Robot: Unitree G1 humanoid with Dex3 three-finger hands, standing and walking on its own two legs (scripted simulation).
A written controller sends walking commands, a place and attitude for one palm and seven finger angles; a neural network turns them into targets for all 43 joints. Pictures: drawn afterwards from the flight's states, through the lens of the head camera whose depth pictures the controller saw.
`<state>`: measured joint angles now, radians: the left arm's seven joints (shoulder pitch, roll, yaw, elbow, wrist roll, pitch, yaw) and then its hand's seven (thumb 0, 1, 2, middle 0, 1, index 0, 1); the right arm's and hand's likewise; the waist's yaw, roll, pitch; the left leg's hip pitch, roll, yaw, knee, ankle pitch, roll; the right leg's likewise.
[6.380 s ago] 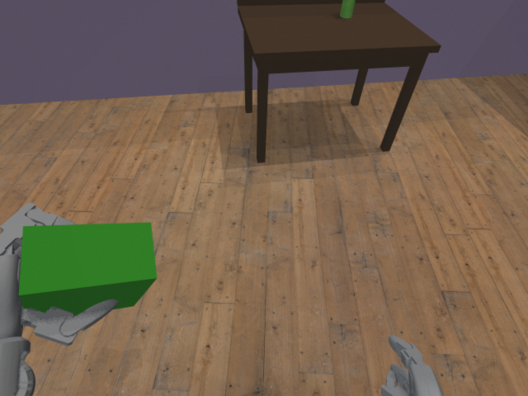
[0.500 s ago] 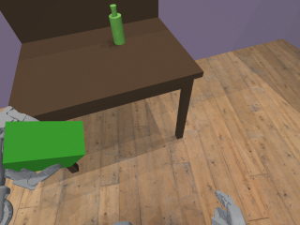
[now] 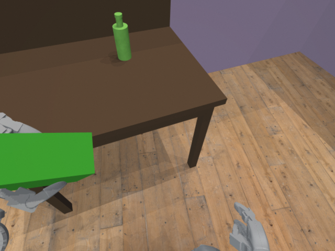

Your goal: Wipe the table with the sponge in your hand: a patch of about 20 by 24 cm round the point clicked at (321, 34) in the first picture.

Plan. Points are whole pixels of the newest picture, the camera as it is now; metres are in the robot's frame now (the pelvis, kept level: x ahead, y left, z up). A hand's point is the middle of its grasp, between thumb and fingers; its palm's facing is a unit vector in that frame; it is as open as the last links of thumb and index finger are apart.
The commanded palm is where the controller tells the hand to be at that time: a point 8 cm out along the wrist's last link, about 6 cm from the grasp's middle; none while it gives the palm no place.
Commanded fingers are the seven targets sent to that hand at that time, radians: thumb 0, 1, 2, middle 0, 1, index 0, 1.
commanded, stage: take the last steps up to it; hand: left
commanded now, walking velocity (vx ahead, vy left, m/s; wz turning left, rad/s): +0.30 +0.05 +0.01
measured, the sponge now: (58, 162) +0.24 +0.20 +0.16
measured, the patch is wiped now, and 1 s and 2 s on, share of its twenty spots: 0.00 0.00 0.00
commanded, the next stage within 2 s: come to a stop and stand still in 0.86 s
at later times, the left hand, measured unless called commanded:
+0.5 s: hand (53, 119) +0.32 +0.24 +0.17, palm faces +0.38 -0.81 -0.45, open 10.7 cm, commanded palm +0.26 +0.29 +0.18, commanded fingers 0.00 0.10 1.30 -1.20 -1.60 -1.20 -1.60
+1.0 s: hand (76, 99) +0.38 +0.22 +0.16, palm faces +0.39 -0.81 -0.44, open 10.7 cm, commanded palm +0.32 +0.27 +0.18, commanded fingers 0.00 0.10 1.30 -1.20 -1.60 -1.20 -1.60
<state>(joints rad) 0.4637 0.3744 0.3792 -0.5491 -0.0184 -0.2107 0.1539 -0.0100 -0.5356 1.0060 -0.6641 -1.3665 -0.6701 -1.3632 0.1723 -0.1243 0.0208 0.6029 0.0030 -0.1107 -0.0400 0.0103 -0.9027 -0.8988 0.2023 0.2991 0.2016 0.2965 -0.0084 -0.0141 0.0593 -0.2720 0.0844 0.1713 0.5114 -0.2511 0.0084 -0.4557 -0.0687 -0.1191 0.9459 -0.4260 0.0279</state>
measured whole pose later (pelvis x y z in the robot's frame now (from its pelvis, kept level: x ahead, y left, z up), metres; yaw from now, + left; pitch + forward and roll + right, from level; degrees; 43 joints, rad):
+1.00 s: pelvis +0.16 -0.02 +0.00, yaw +1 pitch -1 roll +2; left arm 0.47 0.32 0.34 -0.45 -0.02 -0.20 0.15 -0.01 -0.54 1.01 -0.66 -1.37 -0.67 -1.36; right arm 0.17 -0.22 0.01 0.66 0.00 -0.05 -0.05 0.01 -0.90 -0.90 0.21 0.30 0.21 0.30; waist -0.01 0.01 0.07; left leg -0.44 0.03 0.07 0.98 -0.39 -0.02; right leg -0.25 -0.04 -0.14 0.51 -0.26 -0.06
